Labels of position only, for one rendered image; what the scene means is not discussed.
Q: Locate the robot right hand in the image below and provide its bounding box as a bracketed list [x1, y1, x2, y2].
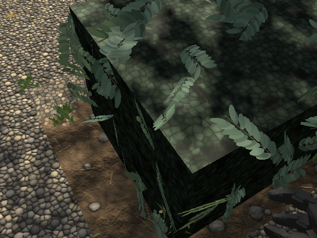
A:
[264, 187, 317, 238]

